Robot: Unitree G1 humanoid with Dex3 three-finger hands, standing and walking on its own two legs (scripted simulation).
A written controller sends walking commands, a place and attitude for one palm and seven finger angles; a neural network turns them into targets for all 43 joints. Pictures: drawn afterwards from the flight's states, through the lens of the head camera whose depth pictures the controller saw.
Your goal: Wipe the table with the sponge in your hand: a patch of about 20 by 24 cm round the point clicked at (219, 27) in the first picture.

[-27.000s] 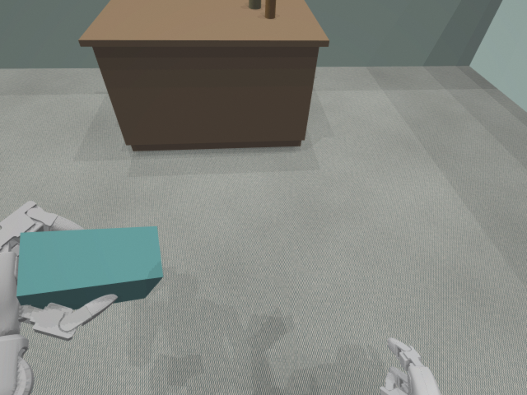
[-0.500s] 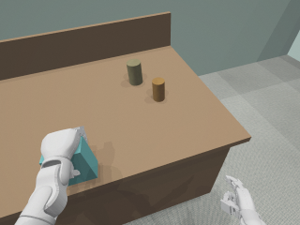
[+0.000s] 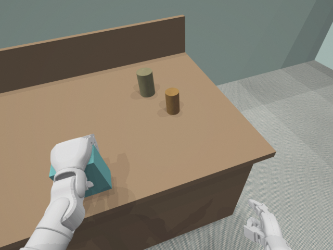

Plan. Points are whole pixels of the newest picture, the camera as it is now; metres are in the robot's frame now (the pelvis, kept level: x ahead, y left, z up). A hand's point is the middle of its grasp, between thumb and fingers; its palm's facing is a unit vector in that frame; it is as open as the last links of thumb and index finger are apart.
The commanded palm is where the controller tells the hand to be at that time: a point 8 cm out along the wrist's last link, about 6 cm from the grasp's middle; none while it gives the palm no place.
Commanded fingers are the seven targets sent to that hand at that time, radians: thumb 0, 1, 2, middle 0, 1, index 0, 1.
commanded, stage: move the sponge above the wiping area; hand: left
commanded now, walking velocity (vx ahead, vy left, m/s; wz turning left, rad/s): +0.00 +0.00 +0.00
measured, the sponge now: (87, 177) +0.28 +0.27 +0.01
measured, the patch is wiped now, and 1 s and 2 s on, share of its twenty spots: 0.00 0.00 0.00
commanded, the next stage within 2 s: none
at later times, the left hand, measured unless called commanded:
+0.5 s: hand (74, 171) +0.27 +0.27 +0.06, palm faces -0.01 -0.07 -1.00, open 10.1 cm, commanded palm +0.24 +0.25 +0.12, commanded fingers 0.00 0.10 1.30 -1.20 -1.60 -1.20 -1.60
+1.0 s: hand (80, 175) +0.27 +0.27 +0.04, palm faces -0.11 -0.12 -0.99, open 10.1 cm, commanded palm +0.25 +0.26 +0.12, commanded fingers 0.00 0.10 1.30 -1.20 -1.60 -1.20 -1.60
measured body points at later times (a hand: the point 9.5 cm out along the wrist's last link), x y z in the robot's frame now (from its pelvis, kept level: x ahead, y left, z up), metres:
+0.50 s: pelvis +0.00 -0.01 +0.00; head -0.02 -0.05 +0.45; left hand +0.26 +0.27 +0.11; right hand +0.24 -0.22 -0.08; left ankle +0.01 +0.10 -0.74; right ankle +0.00 -0.08 -0.74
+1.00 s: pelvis +0.00 -0.01 +0.00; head -0.01 -0.05 +0.45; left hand +0.27 +0.27 +0.09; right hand +0.23 -0.24 -0.09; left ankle +0.01 +0.10 -0.74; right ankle +0.00 -0.08 -0.74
